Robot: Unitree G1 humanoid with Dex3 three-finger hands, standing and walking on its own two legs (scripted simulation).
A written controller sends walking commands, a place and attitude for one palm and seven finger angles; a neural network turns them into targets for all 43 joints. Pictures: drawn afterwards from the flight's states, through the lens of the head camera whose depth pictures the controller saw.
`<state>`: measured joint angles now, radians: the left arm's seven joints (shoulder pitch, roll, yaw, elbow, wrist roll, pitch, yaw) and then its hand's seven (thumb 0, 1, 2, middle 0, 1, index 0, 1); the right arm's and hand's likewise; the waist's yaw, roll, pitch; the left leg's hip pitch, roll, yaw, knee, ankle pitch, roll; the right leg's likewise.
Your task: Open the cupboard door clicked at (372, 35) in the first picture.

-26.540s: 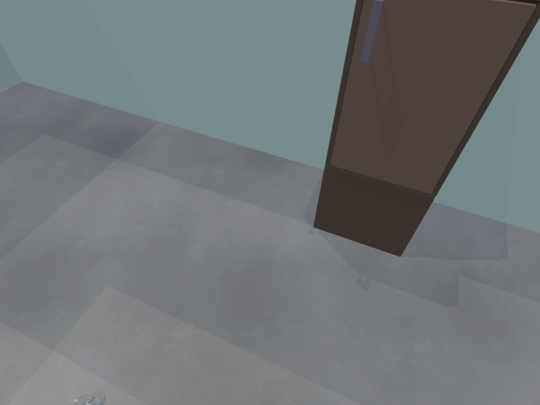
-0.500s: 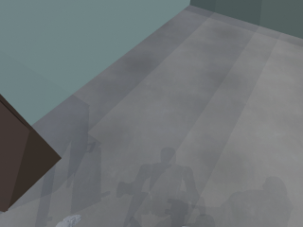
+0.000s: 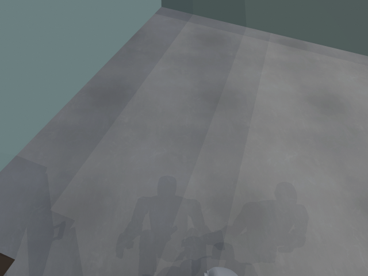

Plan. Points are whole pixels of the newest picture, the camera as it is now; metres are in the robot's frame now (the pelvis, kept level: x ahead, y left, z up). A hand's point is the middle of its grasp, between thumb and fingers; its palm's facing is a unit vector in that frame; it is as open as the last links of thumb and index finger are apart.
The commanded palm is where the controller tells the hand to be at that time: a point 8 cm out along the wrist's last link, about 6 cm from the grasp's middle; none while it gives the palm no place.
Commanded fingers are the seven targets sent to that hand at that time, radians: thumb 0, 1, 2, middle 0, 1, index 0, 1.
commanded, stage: walk to a spot facing it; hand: left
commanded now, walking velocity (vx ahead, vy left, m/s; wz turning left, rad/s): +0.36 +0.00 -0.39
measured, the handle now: out of the picture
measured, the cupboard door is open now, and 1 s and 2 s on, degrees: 44 44 44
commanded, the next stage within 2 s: turn to face it in 0.76 s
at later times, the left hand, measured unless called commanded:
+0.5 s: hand (150, 201) +0.32 +0.11 -0.16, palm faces -0.12 -0.97 -0.20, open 7.2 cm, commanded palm none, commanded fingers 0.00 0.90 0.90 -0.20 -0.30 -0.20 -0.30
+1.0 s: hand (184, 129) +0.60 +0.03 -0.17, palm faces -0.23 -0.94 -0.24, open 7.3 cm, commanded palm none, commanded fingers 0.00 0.90 0.90 -0.20 -0.30 -0.20 -0.30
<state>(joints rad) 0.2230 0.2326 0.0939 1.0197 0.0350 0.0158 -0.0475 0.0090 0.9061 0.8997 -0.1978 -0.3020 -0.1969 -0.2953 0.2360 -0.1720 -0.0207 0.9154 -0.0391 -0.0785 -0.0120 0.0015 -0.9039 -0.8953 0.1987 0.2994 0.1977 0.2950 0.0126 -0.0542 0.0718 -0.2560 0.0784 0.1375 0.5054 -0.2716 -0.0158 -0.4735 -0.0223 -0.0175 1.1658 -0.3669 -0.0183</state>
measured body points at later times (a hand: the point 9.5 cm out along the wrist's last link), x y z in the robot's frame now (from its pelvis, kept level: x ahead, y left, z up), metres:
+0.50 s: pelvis +0.23 -0.07 +0.01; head +0.27 -0.07 +0.45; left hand +0.33 +0.16 -0.15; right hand +0.23 -0.31 -0.14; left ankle +0.33 +0.07 -0.70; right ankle +0.19 -0.14 -0.74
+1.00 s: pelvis +0.47 -0.14 -0.01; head +0.50 -0.16 +0.43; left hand +0.61 +0.08 -0.15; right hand +0.36 -0.35 -0.18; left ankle +0.42 +0.03 -0.72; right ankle +0.51 -0.25 -0.74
